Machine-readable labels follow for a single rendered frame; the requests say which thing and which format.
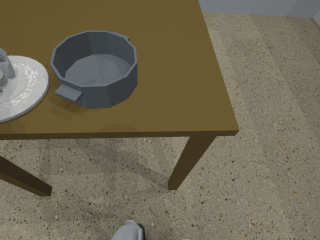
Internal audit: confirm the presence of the robot left shin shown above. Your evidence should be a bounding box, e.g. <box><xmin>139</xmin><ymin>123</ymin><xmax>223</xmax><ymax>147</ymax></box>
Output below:
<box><xmin>125</xmin><ymin>220</ymin><xmax>138</xmax><ymax>226</ymax></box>

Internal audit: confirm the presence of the robot left thigh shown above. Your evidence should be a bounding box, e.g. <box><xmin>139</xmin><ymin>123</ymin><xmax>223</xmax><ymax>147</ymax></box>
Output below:
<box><xmin>111</xmin><ymin>224</ymin><xmax>143</xmax><ymax>240</ymax></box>

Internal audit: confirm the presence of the pot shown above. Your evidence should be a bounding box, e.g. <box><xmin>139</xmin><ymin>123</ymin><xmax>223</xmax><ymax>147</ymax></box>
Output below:
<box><xmin>50</xmin><ymin>30</ymin><xmax>138</xmax><ymax>109</ymax></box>

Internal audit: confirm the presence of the lid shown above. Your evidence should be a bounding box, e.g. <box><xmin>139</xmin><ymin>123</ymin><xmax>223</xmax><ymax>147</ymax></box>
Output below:
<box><xmin>0</xmin><ymin>55</ymin><xmax>50</xmax><ymax>123</ymax></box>

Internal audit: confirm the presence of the table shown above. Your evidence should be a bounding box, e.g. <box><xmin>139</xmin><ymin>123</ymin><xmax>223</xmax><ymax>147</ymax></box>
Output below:
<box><xmin>0</xmin><ymin>0</ymin><xmax>240</xmax><ymax>197</ymax></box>

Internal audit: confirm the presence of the robot left hand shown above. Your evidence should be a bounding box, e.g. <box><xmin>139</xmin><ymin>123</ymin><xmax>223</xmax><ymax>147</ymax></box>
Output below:
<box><xmin>0</xmin><ymin>47</ymin><xmax>15</xmax><ymax>92</ymax></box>

